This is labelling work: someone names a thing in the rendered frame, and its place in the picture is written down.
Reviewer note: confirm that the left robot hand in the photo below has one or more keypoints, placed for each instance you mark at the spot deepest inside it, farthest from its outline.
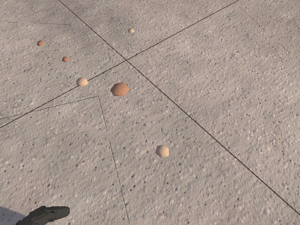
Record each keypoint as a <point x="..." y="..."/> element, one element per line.
<point x="44" y="215"/>

